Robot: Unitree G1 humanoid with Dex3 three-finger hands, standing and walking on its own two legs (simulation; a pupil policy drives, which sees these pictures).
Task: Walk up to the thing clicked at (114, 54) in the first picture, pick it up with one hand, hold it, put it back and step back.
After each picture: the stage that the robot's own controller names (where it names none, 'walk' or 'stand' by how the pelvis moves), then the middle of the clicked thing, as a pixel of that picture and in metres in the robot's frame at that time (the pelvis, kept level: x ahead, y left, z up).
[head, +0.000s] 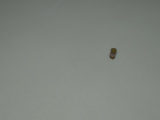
stand; (112, 53) +1.25 -0.32 -0.72
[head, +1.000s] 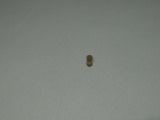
walk; (89, 61) +1.16 +0.05 -0.69
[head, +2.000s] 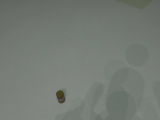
walk; (60, 96) +0.70 +0.27 -0.71
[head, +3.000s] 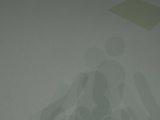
walk; out of the picture +0.41 +0.18 -0.70
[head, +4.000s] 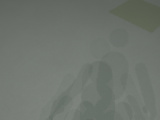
stand; out of the picture +0.33 +0.19 -0.72
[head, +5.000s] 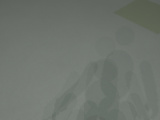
stand; out of the picture +0.31 +0.18 -0.72
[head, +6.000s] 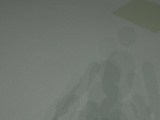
stand; out of the picture +0.31 +0.20 -0.73
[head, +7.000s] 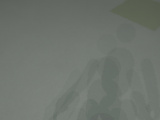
stand; out of the picture +0.30 +0.21 -0.73
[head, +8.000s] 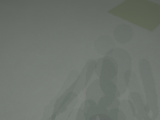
stand; out of the picture +0.29 +0.21 -0.73
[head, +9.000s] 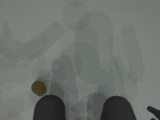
go down; (39, 88) +0.36 +0.21 -0.42
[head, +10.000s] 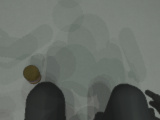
go down; (32, 75) +0.38 +0.23 -0.32
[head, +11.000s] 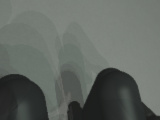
close in; out of the picture +0.36 +0.26 -0.23
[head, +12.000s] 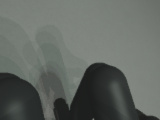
close; out of the picture +0.36 +0.27 -0.22
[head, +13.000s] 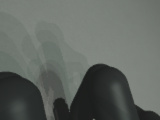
lift; out of the picture +0.35 +0.27 -0.22
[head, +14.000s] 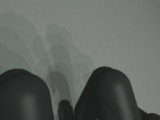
lift; out of the picture +0.32 +0.24 -0.21
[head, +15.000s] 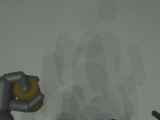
lift; (30, 95) +0.31 +0.19 -0.01
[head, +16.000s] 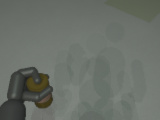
hold; (40, 91) +0.33 +0.16 +0.02
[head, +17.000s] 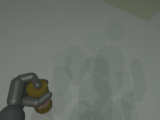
hold; (40, 96) +0.32 +0.17 -0.01
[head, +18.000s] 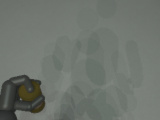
crouch; (33, 97) +0.32 +0.18 -0.07
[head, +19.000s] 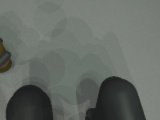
lower; out of the picture +0.43 +0.26 -0.12
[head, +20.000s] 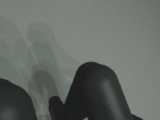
lower; out of the picture +0.39 +0.28 -0.23
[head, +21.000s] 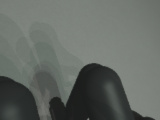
lower; out of the picture +0.38 +0.28 -0.22
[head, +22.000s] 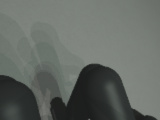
lower; out of the picture +0.37 +0.29 -0.22
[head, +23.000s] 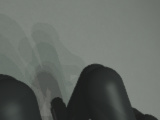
lower; out of the picture +0.37 +0.29 -0.22
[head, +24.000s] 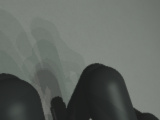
open; out of the picture +0.36 +0.27 -0.22
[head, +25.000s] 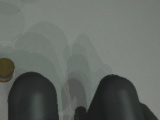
stand; (4, 71) +0.37 +0.25 -0.26
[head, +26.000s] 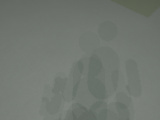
stand; out of the picture +0.32 +0.18 -0.63
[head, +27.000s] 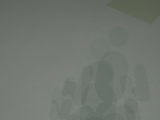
stand; out of the picture +0.33 +0.19 -0.66
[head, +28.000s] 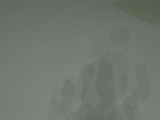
stand; out of the picture +0.33 +0.18 -0.67
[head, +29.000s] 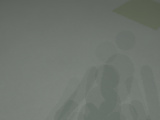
stand; out of the picture +0.36 +0.17 -0.72
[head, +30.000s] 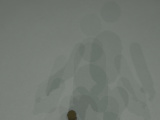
walk; (72, 116) +0.40 +0.10 -0.70
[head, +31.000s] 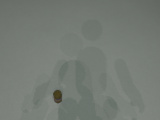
walk; (57, 96) +0.58 +0.16 -0.71
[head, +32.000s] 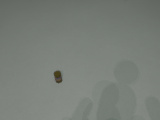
stand; (58, 77) +0.89 +0.32 -0.70
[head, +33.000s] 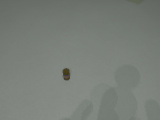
stand; (66, 74) +0.94 +0.20 -0.72
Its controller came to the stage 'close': yes
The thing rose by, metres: 0.70
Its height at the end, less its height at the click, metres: +0.00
